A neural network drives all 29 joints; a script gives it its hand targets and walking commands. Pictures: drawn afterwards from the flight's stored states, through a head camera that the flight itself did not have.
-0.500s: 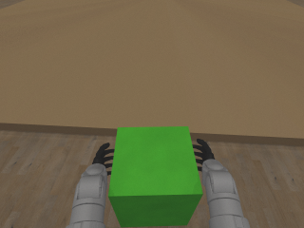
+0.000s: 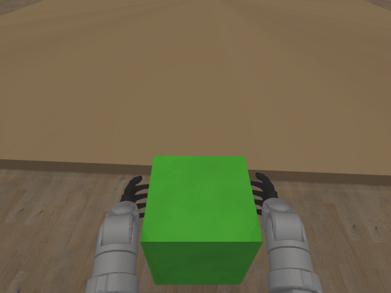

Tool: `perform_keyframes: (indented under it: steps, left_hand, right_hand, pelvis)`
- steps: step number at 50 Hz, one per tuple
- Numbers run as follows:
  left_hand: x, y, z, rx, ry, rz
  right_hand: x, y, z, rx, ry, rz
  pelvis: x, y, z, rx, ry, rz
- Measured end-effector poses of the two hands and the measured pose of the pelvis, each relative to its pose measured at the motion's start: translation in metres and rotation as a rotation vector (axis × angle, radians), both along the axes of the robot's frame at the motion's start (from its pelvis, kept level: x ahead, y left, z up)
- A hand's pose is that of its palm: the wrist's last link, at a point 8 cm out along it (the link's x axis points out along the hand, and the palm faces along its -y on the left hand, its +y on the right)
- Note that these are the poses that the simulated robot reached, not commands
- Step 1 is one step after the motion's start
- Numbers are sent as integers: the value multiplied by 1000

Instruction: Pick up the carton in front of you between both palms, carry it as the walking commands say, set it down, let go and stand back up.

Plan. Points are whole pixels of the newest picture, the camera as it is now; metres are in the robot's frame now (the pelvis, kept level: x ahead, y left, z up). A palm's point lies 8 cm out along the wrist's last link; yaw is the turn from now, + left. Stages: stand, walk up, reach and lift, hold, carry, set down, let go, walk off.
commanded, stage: hold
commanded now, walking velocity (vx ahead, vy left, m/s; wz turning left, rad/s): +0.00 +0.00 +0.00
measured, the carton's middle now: (198, 222) +0.30 +0.00 -0.03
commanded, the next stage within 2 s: carry in 0.38 s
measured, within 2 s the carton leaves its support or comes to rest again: neither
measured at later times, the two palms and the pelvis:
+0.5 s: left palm (129, 205) +0.30 +0.15 +0.05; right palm (268, 200) +0.30 -0.15 +0.05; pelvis +0.02 +0.00 +0.00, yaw +0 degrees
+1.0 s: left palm (137, 149) +0.46 +0.15 +0.06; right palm (250, 143) +0.48 -0.15 +0.07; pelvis +0.21 +0.00 -0.01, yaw +1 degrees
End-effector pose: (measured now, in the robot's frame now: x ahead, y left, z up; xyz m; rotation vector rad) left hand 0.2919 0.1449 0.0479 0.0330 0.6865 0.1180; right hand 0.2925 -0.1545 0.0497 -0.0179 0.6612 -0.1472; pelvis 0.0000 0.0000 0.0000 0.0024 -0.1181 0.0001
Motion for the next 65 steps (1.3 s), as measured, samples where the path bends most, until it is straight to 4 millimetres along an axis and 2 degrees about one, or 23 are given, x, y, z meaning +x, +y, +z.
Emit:
perform_keyframes:
  steps: [8, 18, 25, 31, 36, 41, 44, 47, 51, 54, 56, 61, 65]
  left_hand:
    - [5, 0, 6, -3, -27, 12]
    - [3, 1, -2, 12, 8, 6]
    - [8, 1, 4, 11, -29, 4]
    - [29, 6, 21, -17, -82, 20]
    - [54, 15, 22, -39, -67, 28]
    - [95, 6, 20, -21, 10, -4]
    - [124, -4, 18, -55, 31, 16]
    - [147, -2, 13, -67, 65, 42]
    - [184, 12, 15, -65, 68, 87]
    - [227, 22, 17, -70, 17, 97]
    - [257, 22, 18, -74, 7, 76]
    - [333, 1, 27, -59, 64, -31]
    - [391, -14, 33, -54, 51, -76]
  right_hand:
    - [9, 0, 8, 0, -27, 11]
    - [9, 1, 0, -16, 9, 27]
    - [12, 1, 5, 0, -28, 9]
    - [30, 6, 20, 20, -81, -9]
    - [56, 15, 26, 25, -66, -17]
    - [88, 6, 20, 38, 10, -52]
    - [112, -4, 13, 56, 31, -73]
    - [144, -2, 16, 44, 64, -51]
    - [199, 12, 20, 58, 71, -14]
    - [241, 22, 20, 71, 20, -12]
    - [263, 22, 19, 68, 7, -32]
    - [304, 2, 22, 69, 59, -136]
    - [351, -12, 29, 65, 44, -174]
  pelvis:
    - [5, -4, 1, 0, 2, 2]
    - [14, -5, 2, -2, 0, 8]
    - [18, -2, -2, -4, 51, 4]
    - [39, 3, -8, -12, 132, 5]
    - [76, 11, -18, 0, 168, -9]
    - [121, 9, -18, -10, 204, -59]
    - [149, 2, -19, -26, 223, 2]
    - [179, -2, -12, 8, 244, 24]
    - [218, 3, -9, 39, 250, 6]
    - [254, 12, -20, 42, 221, -36]
    - [280, 18, -22, 46, 211, -74]
    - [342, 24, -7, 2, 225, -78]
    - [396, 18, -1, -24, 231, -62]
